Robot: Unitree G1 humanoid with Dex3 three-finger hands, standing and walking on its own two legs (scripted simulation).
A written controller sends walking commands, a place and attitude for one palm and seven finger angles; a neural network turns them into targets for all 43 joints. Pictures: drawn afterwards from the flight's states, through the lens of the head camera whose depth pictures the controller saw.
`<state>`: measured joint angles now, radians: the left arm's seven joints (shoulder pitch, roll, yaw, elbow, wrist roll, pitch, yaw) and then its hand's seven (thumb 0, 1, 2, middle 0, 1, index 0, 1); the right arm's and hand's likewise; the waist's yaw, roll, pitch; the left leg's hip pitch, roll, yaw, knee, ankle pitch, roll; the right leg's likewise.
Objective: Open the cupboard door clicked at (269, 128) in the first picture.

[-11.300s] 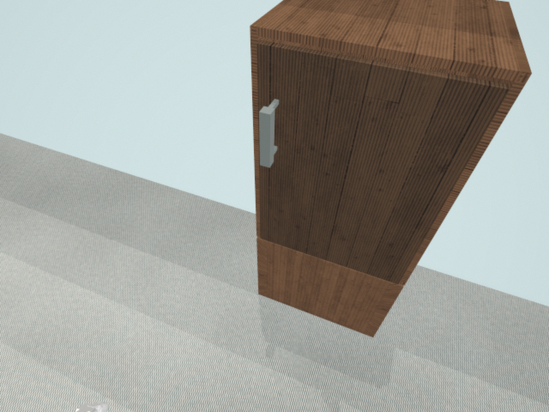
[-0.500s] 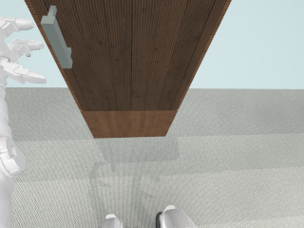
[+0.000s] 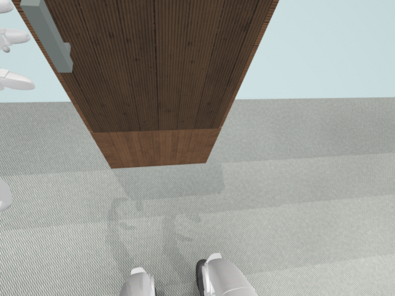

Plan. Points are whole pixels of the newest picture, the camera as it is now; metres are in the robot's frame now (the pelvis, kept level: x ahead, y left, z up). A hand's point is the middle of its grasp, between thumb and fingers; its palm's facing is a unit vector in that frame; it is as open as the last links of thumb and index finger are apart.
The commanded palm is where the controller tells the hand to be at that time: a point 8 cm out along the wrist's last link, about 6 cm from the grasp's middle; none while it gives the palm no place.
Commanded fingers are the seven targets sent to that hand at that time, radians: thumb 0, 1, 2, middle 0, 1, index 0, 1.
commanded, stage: slide the fingers in behind the handle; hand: left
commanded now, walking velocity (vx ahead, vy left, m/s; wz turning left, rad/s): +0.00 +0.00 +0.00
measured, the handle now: (52, 30) +0.58 +0.20 +0.12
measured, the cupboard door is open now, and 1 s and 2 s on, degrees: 0 0 0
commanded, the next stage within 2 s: close the thumb around the handle in 1.60 s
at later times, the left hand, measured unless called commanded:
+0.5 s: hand (21, 50) +0.53 +0.24 +0.12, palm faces -0.04 -1.00 +0.00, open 14.0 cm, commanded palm +0.52 +0.27 +0.11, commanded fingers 0.00 -0.50 0.30 -0.30 -1.20 -0.30 -1.20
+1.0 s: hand (52, 52) +0.53 +0.19 +0.12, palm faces -0.04 -1.00 -0.01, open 14.0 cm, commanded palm +0.50 +0.24 +0.11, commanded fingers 0.00 -0.50 0.30 -0.30 -1.20 -0.30 -1.20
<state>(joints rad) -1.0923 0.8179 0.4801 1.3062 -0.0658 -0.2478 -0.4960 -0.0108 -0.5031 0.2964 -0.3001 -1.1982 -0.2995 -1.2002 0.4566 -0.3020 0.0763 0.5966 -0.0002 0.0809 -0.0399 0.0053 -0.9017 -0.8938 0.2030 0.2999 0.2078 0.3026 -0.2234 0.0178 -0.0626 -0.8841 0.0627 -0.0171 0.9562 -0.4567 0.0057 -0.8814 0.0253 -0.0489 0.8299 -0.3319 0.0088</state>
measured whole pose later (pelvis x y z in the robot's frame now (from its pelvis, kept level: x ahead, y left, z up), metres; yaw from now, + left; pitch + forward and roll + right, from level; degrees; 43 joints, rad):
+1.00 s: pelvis +0.01 -0.01 +0.01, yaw +0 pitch +19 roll -3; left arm -0.99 0.58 0.41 1.21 -0.08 -0.29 -0.33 -0.01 -0.50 0.30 -0.30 -1.20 -0.30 -1.20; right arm 0.43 -0.28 0.05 0.59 -0.01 0.07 0.00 0.01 -0.90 -0.89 0.20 0.30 0.21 0.30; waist -0.19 0.03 -0.09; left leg -0.79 0.05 -0.01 0.92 -0.46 0.00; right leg -0.81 0.02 -0.04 0.83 -0.35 0.00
